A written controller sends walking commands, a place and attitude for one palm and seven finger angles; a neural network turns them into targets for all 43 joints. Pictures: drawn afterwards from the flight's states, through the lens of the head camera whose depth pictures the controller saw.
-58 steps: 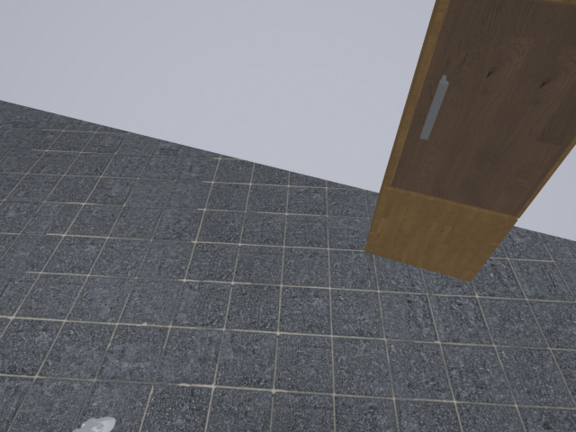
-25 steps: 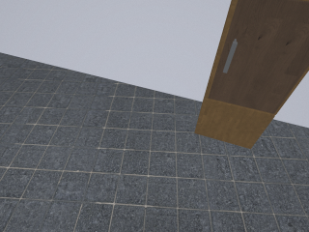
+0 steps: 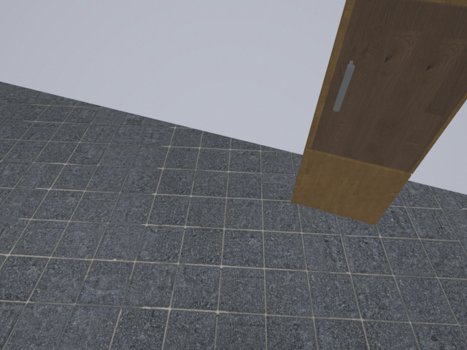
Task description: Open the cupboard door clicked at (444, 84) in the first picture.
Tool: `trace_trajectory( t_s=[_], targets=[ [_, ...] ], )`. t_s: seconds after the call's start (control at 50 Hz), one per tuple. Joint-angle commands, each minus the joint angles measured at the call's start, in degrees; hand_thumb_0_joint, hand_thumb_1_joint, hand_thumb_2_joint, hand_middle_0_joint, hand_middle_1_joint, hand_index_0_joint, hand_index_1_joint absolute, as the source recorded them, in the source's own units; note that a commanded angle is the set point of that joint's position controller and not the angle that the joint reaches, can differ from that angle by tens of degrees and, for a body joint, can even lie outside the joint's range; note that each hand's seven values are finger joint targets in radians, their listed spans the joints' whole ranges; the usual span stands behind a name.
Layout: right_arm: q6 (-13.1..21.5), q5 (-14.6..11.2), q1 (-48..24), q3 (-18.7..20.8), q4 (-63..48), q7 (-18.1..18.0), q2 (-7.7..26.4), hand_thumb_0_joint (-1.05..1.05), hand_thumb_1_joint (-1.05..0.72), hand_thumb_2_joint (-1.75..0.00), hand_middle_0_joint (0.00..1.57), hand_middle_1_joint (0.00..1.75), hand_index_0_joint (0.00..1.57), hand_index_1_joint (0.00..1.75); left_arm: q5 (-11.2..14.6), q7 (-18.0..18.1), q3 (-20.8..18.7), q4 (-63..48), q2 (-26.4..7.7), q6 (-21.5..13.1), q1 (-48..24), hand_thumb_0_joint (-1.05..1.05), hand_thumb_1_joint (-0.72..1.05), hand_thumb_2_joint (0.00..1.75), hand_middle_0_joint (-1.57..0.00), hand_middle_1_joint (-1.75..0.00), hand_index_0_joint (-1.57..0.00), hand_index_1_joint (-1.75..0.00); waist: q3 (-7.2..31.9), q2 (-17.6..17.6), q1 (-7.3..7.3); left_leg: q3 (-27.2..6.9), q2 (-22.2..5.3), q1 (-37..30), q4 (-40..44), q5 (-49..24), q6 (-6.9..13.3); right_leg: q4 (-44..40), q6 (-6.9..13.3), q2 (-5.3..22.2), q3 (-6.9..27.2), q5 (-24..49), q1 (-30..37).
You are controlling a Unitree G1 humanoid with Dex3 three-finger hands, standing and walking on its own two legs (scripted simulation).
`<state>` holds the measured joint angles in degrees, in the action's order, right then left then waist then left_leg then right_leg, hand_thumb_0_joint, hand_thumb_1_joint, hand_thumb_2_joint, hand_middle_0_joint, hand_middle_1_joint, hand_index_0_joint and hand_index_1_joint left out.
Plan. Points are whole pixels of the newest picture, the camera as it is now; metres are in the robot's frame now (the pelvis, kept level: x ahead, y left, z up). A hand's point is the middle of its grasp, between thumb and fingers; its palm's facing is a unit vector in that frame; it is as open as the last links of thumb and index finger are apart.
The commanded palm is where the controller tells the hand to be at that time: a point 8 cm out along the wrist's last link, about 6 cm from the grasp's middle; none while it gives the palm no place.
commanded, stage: look at it before walking up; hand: left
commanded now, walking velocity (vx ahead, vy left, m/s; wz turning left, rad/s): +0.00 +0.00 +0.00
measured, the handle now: (343, 86) +0.94 -0.33 -0.03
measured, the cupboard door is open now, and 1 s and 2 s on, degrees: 0 0 0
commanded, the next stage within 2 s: walk to a spot facing it in 0.28 s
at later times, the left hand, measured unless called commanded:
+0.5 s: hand out of the picture +0.07 +0.25 -0.16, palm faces -0.04 -0.94 -0.34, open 7.4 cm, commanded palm none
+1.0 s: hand out of the picture +0.06 +0.17 -0.17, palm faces -0.22 -0.95 -0.23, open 7.4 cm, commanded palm none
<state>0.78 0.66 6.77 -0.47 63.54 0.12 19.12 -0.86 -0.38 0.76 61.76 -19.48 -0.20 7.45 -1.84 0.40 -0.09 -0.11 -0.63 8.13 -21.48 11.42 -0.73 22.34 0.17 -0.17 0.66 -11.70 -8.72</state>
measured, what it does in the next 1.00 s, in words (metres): lifts its left foot, turning right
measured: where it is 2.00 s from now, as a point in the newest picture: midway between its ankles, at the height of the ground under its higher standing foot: outside the picture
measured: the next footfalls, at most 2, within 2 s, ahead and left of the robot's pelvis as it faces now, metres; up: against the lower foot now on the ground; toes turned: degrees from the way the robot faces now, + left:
left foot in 1.18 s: +0.04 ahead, +0.13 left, +0.00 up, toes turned -22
right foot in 1.56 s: -0.08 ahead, -0.11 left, +0.00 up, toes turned -41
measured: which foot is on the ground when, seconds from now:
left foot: down 0.00-0.76, up 0.78-1.00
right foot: down 0.00-1.00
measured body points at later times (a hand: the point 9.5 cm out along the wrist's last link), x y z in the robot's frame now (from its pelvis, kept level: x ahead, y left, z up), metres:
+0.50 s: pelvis +0.00 +0.00 +0.00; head +0.01 +0.00 +0.45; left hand +0.07 +0.30 -0.13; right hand +0.08 -0.29 -0.13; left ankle +0.00 +0.13 -0.75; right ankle +0.01 -0.12 -0.75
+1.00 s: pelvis -0.02 -0.01 -0.01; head +0.02 -0.03 +0.44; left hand +0.07 +0.22 -0.15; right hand +0.01 -0.28 -0.15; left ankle -0.01 +0.14 -0.68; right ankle +0.00 -0.10 -0.75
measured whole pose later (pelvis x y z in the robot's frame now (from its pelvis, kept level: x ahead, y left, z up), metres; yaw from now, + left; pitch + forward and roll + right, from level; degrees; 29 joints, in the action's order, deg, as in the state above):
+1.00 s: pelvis -0.02 -0.01 -0.01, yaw -15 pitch +1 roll +2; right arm -2.7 0.7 7.4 3.0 54.3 -1.1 13.2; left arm -1.4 -0.3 -2.1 52.8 -11.0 2.3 15.3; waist -4.4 0.3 1.8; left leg 0.0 -1.9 25.1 -55.8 22.6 -3.7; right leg 28.1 3.0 -4.8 7.3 -10.1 -18.6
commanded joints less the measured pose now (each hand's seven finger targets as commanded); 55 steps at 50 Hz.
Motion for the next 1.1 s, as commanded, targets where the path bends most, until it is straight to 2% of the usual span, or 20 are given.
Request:
trace_trajectory(
  t_s=[0.0, 0.38, 0.4, 0.44, 0.48, 0.54, 0.6, 0.66, 0.68, 0.7, 0.72, 0.74, 0.76, 0.78, 0.8, 0.82, 0.84, 0.92, 1.02, 1.08],
  targets=[
    [1.22, -0.17, -2.46, 2.51, -3.72, -0.78, 11.85, 0.00, -0.90, -0.90, 0.20, 0.30, 0.20, 0.30, 0.25, 1.01, -2.65, -3.33, -11.76, -1.40, -2.20, 0.00, 0.90, 0.90, -0.20, -0.30, -0.20, -0.30, 3.73, -0.56, 0.23, -5.64, -6.06, -0.82, 3.39, -7.20, 2.21, -3.88, 1.74, 7.08, 5.69, 6.27, 0.16],
    [1.11, -0.23, -2.49, 2.57, -3.44, -0.88, 12.20, 0.00, -0.90, -0.90, 0.20, 0.30, 0.20, 0.30, 0.20, 0.99, -2.67, -3.09, -12.06, -1.31, -1.91, 0.00, 0.90, 0.90, -0.20, -0.30, -0.20, -0.30, 3.27, -0.59, 0.15, -5.14, -6.39, -2.10, 3.83, -7.36, 2.07, -4.52, 1.67, 6.92, 5.99, 7.29, -0.07],
    [0.95, -0.17, -2.10, 2.64, -3.57, -1.01, 11.57, 0.00, -0.90, -0.90, 0.20, 0.30, 0.20, 0.30, 0.16, 0.96, -2.76, -3.35, -11.56, -1.01, -1.96, 0.00, 0.90, 0.90, -0.20, -0.30, -0.20, -0.30, 2.90, -0.21, 0.05, -4.35, -6.51, -2.36, 2.85, -7.36, 1.88, -3.92, 1.72, 6.69, 6.46, 8.54, -0.99],
    [0.18, -0.06, 0.78, 1.99, -3.59, -1.27, 6.35, 0.00, -0.90, -0.90, 0.20, 0.30, 0.20, 0.30, 0.22, 1.20, -2.22, -3.43, -6.80, 0.33, 0.35, 0.00, 0.90, 0.90, -0.20, -0.30, -0.20, -0.30, 3.38, -0.47, -0.23, -2.35, -6.81, -2.23, 0.43, -8.25, 1.10, -1.20, 1.26, 6.49, 6.95, 11.75, -2.38],
    [-0.66, -0.03, 2.14, 2.26, -4.67, -1.60, 5.46, 0.00, -0.90, -0.90, 0.20, 0.30, 0.20, 0.30, 0.10, 1.21, -2.38, -4.65, -5.68, 1.41, 1.80, 0.00, 0.90, 0.90, -0.20, -0.30, -0.20, -0.30, 2.02, -0.61, -0.34, -1.19, -7.39, -1.43, -1.01, -7.17, 0.93, 1.48, 1.10, 5.62, 7.58, 12.42, -5.31],
    [-1.23, 0.05, 2.40, 3.54, -7.27, -1.90, 6.48, 0.00, -0.90, -0.90, 0.20, 0.30, 0.20, 0.30, -0.17, 0.82, -3.20, -7.14, -5.51, 2.17, 2.84, 0.00, 0.90, 0.90, -0.20, -0.30, -0.20, -0.30, 2.60, -2.05, -0.23, -1.33, -9.49, -0.65, -2.42, -5.28, 2.00, 6.54, 1.00, 3.79, 7.31, 11.52, -8.76],
    [-1.40, 0.19, 1.54, 4.67, -9.71, -2.00, 7.13, 0.00, -0.90, -0.90, 0.20, 0.30, 0.20, 0.30, -0.26, 0.33, -3.76, -9.27, -4.22, 2.51, 4.01, 0.00, 0.90, 0.90, -0.20, -0.30, -0.20, -0.30, 2.70, -5.99, 0.08, -3.02, -13.07, 0.85, -1.75, -3.45, 4.14, 14.17, 0.46, 1.15, 5.62, 7.32, -12.18],
    [-1.11, 0.25, -0.41, 5.51, -11.72, -1.80, 7.19, 0.00, -0.90, -0.90, 0.20, 0.30, 0.20, 0.30, -0.32, -0.11, -4.42, -10.54, -1.99, 2.85, 6.54, 0.00, 0.90, 0.90, -0.20, -0.30, -0.20, -0.30, 2.70, -11.19, 1.71, -4.19, -18.99, 4.88, -1.66, -8.86, 8.12, 23.68, -0.62, 0.21, 0.38, -11.27, -11.10],
    [-1.14, 0.32, -1.33, 5.66, -12.41, -1.78, 6.82, 0.00, -0.90, -0.90, 0.20, 0.30, 0.20, 0.30, -0.33, -0.25, -4.76, -10.68, -1.69, 2.79, 8.16, 0.00, 0.90, 0.90, -0.20, -0.30, -0.20, -0.30, 2.54, -10.63, 2.46, -2.62, -19.09, 7.35, -4.44, -10.00, 7.86, 21.76, -0.45, 1.43, 0.33, -11.84, -8.13],
    [-1.36, 0.38, -2.84, 5.71, -13.16, -1.74, 6.51, 0.00, -0.90, -0.90, 0.20, 0.30, 0.20, 0.30, -0.48, -0.35, -5.24, -10.13, -2.03, 2.40, 11.42, 0.00, 0.90, 0.90, -0.20, -0.30, -0.20, -0.30, 1.81, -7.41, 4.55, 0.93, -16.35, 11.44, -12.17, -8.08, 5.26, 14.66, 0.07, 2.31, 1.74, -5.17, -3.67],
    [-1.98, 0.10, -1.49, 5.37, -14.17, -1.47, 3.23, 0.00, -0.90, -0.90, 0.20, 0.30, 0.20, 0.30, -1.29, 0.06, -6.17, -10.36, -6.48, 1.54, 13.01, 0.00, 0.90, 0.90, -0.20, -0.30, -0.20, -0.30, 2.31, 9.85, 4.62, 7.64, -7.31, 18.58, -28.49, 4.79, -0.32, 2.21, 3.19, 10.13, 16.25, 5.43, -0.95],
    [-2.14, 0.02, -2.83, 4.83, -15.91, -1.43, 0.59, 0.00, -0.90, -0.90, 0.20, 0.30, 0.20, 0.30, -0.85, 0.76, -6.65, -10.61, -9.50, 1.18, 14.08, 0.00, 0.90, 0.90, -0.20, -0.30, -0.20, -0.30, 1.16, 19.54, 4.93, 4.46, -0.15, 25.11, -39.54, 22.22, -2.36, -6.07, 8.07, 18.92, 33.61, 14.48, -3.85],
    [-2.63, -0.07, -3.57, 5.00, -15.64, -1.63, 1.86, 0.00, -0.90, -0.90, 0.20, 0.30, 0.20, 0.30, -0.40, 1.39, -6.64, -11.26, -8.51, 1.31, 13.32, 0.00, 0.90, 0.90, -0.20, -0.30, -0.20, -0.30, 0.99, 15.24, 5.04, -2.52, -1.60, 23.86, -44.02, 20.57, -1.62, -9.06, 9.64, 18.72, 35.27, 7.04, -6.80],
    [-2.42, -0.10, -2.39, 5.34, -14.84, -1.48, 1.80, 0.00, -0.90, -0.90, 0.20, 0.30, 0.20, 0.30, -0.42, 1.39, -6.38, -12.13, -7.16, 1.41, 9.19, 0.00, 0.90, 0.90, -0.20, -0.30, -0.20, -0.30, 0.39, 9.50, 2.30, -3.66, -2.53, 25.08, -45.57, 15.88, -1.54, -7.04, 10.61, 16.23, 31.61, 4.12, -5.67],
    [-2.21, 0.07, -0.52, 5.32, -13.97, -1.27, 1.71, 0.00, -0.90, -0.90, 0.20, 0.30, 0.20, 0.30, -0.27, 1.31, -6.17, -13.15, -5.79, 1.21, 6.79, 0.00, 0.90, 0.90, -0.20, -0.30, -0.20, -0.30, 2.10, 5.95, 0.99, -3.04, -3.20, 24.03, -45.02, 12.19, -2.01, -5.30, 10.42, 13.72, 27.02, 5.47, -4.34],
    [-2.13, 0.11, 1.04, 5.27, -13.26, -1.14, 1.21, 0.00, -0.90, -0.90, 0.20, 0.30, 0.20, 0.30, -0.23, 1.45, -6.10, -13.74, -5.18, 1.10, 5.37, 0.00, 0.90, 0.90, -0.20, -0.30, -0.20, -0.30, 4.07, 4.96, 0.26, -2.17, -3.52, 21.92, -43.40, 10.60, -2.40, -4.44, 9.84, 12.61, 24.00, 6.24, -4.26],
    [-2.18, 0.22, 1.25, 5.16, -12.95, -1.19, 0.44, 0.00, -0.90, -0.90, 0.20, 0.30, 0.20, 0.30, -0.30, 1.39, -6.11, -13.75, -4.45, 0.97, 5.86, 0.00, 0.90, 0.90, -0.20, -0.30, -0.20, -0.30, 5.29, 5.85, 0.50, -1.52, -2.90, 20.83, -41.82, 9.85, -2.68, -3.87, 9.30, 11.11, 22.51, 7.76, -3.65],
    [-2.13, 0.00, -0.25, 5.03, -13.81, -1.60, -0.81, 0.00, -0.90, -0.90, 0.20, 0.30, 0.20, 0.30, -0.39, 1.37, -6.74, -12.54, -4.46, 1.01, 9.27, 0.00, 0.90, 0.90, -0.20, -0.30, -0.20, -0.30, 6.10, 5.32, 1.97, -0.93, -1.65, 21.12, -35.20, 11.27, -3.18, -2.73, 9.94, 10.63, 23.74, 13.23, 0.78],
    [-1.56, -0.59, -0.59, 4.82, -15.25, -1.92, -1.42, 0.00, -0.90, -0.90, 0.20, 0.30, 0.20, 0.30, -0.76, 1.26, -7.39, -12.71, -4.99, 1.65, 9.28, 0.00, 0.90, 0.90, -0.20, -0.30, -0.20, -0.30, 6.72, 7.91, 2.78, -0.72, -0.15, 15.98, -22.95, 13.36, -2.32, -2.63, 10.16, 9.38, 27.28, 13.30, -0.44],
    [-1.09, -0.89, 4.16, 4.84, -14.74, -2.31, -1.18, 0.00, -0.90, -0.90, 0.20, 0.30, 0.20, 0.30, -0.74, 1.15, -7.55, -13.83, -5.63, 2.23, 6.19, 0.00, 0.90, 0.90, -0.20, -0.30, -0.20, -0.30, 7.82, 8.56, 0.69, -0.26, 1.23, 8.38, -12.10, 10.66, -1.26, -1.48, 8.09, 7.65, 28.32, 12.99, -4.09]
  ],
)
